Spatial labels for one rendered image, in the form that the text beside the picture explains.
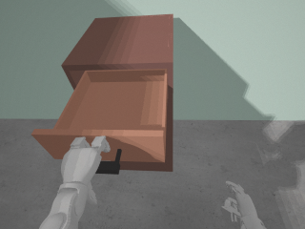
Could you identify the left robot hand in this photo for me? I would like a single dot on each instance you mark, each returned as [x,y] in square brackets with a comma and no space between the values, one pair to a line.
[81,161]

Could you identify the cabinet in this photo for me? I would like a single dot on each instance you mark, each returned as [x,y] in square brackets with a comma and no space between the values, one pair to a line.
[140,42]

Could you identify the right robot hand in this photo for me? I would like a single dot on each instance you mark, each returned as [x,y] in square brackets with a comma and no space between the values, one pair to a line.
[234,210]

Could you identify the left robot forearm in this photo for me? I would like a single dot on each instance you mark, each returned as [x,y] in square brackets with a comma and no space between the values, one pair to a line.
[68,207]

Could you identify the handle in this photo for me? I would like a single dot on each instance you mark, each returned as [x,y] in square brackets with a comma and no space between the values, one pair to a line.
[110,167]

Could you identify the right robot forearm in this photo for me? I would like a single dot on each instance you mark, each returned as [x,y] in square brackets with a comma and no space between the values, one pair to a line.
[251,222]

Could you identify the drawer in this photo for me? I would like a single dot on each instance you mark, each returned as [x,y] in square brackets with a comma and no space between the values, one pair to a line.
[128,107]

